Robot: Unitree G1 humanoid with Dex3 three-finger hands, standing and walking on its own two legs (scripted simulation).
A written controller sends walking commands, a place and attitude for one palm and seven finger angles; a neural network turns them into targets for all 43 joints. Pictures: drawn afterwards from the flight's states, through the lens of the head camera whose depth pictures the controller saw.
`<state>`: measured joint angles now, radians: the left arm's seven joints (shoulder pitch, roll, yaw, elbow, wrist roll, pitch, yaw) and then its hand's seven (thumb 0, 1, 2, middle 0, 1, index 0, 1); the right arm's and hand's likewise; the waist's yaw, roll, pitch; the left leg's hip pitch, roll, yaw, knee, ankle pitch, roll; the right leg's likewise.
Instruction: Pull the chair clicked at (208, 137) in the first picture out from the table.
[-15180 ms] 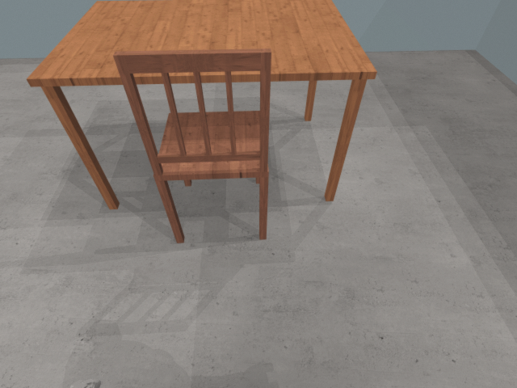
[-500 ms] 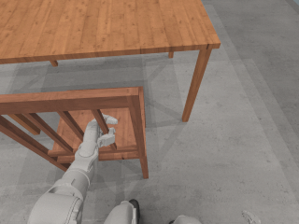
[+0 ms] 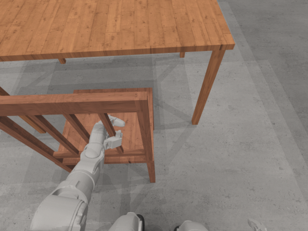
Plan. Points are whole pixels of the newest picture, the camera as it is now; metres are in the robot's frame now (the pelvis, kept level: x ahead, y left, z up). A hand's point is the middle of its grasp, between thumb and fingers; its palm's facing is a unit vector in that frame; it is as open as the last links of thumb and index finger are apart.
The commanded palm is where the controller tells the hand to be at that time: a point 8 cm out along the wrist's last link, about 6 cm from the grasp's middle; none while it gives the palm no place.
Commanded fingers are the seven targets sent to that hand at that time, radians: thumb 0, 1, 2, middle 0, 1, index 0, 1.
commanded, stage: step backward, pulling the chair out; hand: left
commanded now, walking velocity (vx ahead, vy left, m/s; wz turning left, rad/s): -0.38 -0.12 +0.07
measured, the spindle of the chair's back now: (85, 136) +0.38 +0.23 -0.08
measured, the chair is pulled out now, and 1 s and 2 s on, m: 0.17 0.27 0.46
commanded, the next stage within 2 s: none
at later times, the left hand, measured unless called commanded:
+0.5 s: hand (117, 153) +0.32 +0.12 -0.06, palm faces -0.02 -0.98 -0.18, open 5.1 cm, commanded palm +0.31 +0.17 -0.05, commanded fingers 0.00 0.90 0.90 -0.50 -1.45 -0.50 -1.45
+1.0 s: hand (110, 179) +0.24 +0.13 -0.05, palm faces -0.07 -0.98 -0.16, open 5.1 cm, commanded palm +0.23 +0.18 -0.04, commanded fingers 0.00 0.90 0.90 -0.50 -1.45 -0.50 -1.45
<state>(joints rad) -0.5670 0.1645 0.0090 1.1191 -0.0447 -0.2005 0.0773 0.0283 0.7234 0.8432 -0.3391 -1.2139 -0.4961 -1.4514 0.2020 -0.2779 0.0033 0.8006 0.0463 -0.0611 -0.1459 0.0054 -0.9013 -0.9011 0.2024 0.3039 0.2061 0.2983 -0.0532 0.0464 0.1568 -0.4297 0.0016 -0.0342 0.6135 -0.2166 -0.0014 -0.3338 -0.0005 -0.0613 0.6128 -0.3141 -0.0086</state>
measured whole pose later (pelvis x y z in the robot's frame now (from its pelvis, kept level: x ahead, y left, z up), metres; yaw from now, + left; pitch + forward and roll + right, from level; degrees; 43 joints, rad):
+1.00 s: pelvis -0.15 +0.03 +0.00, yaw +3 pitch +3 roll -1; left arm -0.65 0.13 0.01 1.07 -0.04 -0.16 0.08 0.06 0.74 0.80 -0.29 -1.26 -0.50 -1.45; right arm 0.18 -0.25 0.00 0.76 0.03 0.00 -0.13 0.00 -0.90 -0.90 0.20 0.30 0.21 0.30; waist -0.10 0.05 0.20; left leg -0.35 0.05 -0.02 0.58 -0.27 -0.04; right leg -0.43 -0.03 -0.04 0.53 -0.16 0.02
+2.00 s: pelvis -0.33 +0.02 +0.00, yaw +3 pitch +4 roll +0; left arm -0.65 0.12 0.03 1.13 -0.06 -0.17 0.08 0.06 0.72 0.79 -0.31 -1.22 -0.50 -1.45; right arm 0.21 -0.28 -0.01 0.79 0.04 -0.04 -0.13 0.00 -0.90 -0.90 0.20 0.30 0.21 0.30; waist -0.09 0.06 0.15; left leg -0.29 0.06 0.00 0.53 -0.27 -0.04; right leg -0.46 -0.01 -0.04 0.50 -0.11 -0.01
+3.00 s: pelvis -0.37 +0.01 +0.01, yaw +2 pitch -1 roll +0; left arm -0.29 0.09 -0.07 0.87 -0.05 -0.10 0.08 0.06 0.72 0.80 -0.30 -1.24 -0.50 -1.45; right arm 0.19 -0.24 -0.01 0.67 0.03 0.01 -0.11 0.01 -0.90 -0.90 0.20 0.30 0.20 0.30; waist -0.04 0.04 0.07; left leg -0.13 0.05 0.04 0.46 -0.32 -0.04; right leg -0.29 0.00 -0.04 0.49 -0.19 -0.03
